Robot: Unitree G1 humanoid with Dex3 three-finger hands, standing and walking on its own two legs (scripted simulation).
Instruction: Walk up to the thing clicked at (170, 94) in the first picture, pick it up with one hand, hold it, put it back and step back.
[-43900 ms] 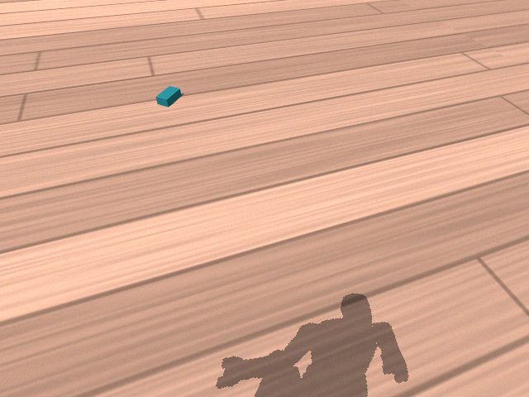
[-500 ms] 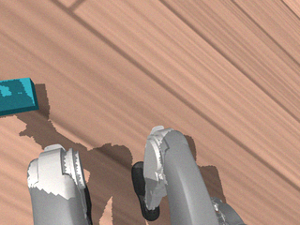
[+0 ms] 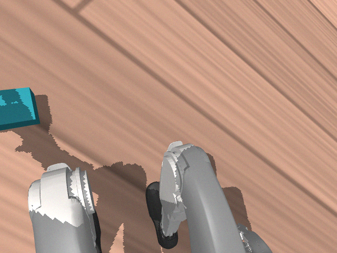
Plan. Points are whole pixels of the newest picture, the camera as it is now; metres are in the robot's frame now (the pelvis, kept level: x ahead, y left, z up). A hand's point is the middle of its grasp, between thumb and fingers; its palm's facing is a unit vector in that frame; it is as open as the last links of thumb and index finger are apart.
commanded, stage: rise first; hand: left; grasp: from above
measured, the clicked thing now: out of the picture +0.47 +0.33 -0.29
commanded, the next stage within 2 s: approach in 0.32 s
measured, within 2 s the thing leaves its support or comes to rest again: neither
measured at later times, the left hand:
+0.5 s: hand out of the picture +0.43 +0.37 -0.17, palm faces -0.43 -0.10 -0.90, open 14.3 cm
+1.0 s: hand out of the picture +0.49 +0.31 -0.17, palm faces -0.39 -0.06 -0.92, open 14.3 cm
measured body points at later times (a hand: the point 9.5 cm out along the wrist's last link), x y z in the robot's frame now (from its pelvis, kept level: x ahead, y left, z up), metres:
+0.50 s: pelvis +0.00 +0.00 +0.00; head +0.24 +0.10 +0.36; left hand +0.45 +0.37 -0.12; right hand +0.07 -0.27 -0.09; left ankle +0.07 +0.11 -0.29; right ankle +0.10 -0.11 -0.29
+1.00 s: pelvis +0.00 +0.00 +0.00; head +0.26 +0.08 +0.36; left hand +0.50 +0.31 -0.12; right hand +0.03 -0.27 -0.08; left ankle +0.07 +0.11 -0.29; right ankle +0.10 -0.11 -0.29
